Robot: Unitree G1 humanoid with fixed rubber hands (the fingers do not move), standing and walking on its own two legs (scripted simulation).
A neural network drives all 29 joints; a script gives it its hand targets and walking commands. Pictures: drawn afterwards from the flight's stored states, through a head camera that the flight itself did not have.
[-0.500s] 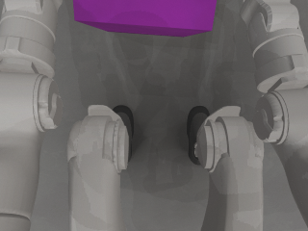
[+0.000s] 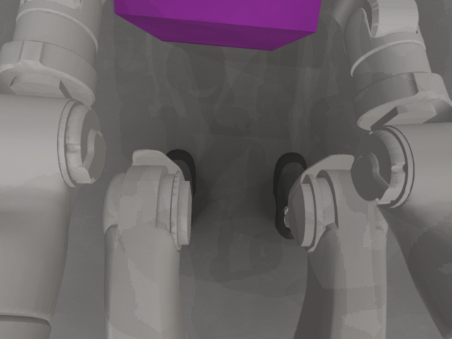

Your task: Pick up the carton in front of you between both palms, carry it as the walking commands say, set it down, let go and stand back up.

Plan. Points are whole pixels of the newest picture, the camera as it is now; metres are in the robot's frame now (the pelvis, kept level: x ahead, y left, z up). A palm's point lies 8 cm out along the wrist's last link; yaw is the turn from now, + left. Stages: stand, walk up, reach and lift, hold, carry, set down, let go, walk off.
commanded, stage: reach and lift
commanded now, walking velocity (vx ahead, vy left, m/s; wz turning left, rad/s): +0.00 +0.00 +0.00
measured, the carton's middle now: out of the picture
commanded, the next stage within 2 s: none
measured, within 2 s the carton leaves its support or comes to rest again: leaves its support in 0.22 s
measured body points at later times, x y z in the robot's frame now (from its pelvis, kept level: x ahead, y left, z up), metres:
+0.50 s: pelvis +0.00 -0.01 +0.04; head +0.30 +0.03 +0.38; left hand +0.54 +0.20 -0.04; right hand +0.55 -0.10 -0.04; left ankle +0.11 +0.13 -0.34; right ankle +0.12 -0.14 -0.34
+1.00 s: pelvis +0.02 -0.01 +0.16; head +0.26 +0.03 +0.54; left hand +0.49 +0.19 +0.10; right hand +0.51 -0.11 +0.10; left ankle +0.11 +0.13 -0.34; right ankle +0.12 -0.14 -0.34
